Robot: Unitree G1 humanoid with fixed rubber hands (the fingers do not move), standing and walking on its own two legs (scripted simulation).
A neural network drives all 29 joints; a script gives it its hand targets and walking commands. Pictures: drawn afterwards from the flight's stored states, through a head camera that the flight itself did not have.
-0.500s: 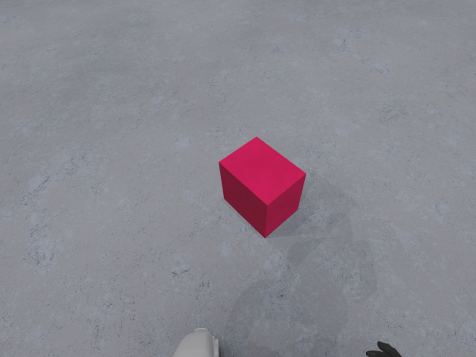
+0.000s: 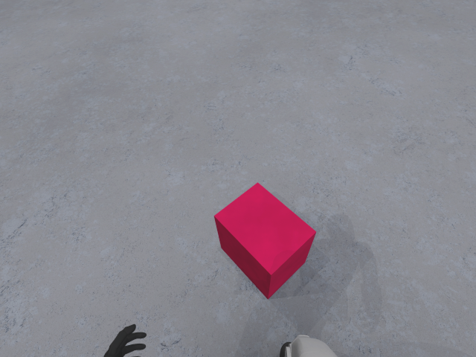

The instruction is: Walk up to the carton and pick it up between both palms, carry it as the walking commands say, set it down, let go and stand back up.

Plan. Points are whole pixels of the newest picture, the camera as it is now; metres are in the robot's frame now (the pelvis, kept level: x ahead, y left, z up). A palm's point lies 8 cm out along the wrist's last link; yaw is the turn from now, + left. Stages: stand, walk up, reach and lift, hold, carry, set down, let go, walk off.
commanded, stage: walk up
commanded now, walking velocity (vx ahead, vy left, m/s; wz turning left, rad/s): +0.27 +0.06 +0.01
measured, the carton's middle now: (262, 240) +0.58 -0.05 -0.61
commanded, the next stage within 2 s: none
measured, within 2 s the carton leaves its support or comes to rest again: neither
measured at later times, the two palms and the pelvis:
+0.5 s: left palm (84, 346) +0.16 +0.31 -0.12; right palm (354, 314) +0.19 -0.18 -0.11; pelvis +0.13 +0.06 +0.02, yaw +2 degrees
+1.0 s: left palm (92, 342) +0.16 +0.30 -0.11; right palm (361, 321) +0.19 -0.20 -0.12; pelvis +0.12 +0.05 +0.02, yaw +1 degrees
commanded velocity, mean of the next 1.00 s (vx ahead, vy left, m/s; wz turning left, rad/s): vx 0.09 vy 0.05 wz -0.05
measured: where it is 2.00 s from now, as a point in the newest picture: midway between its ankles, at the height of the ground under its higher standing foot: outside the picture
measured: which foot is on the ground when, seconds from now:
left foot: up 0.00-0.38, down 0.40-1.00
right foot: down 0.00-0.40, up 0.42-0.66, down 0.68-1.00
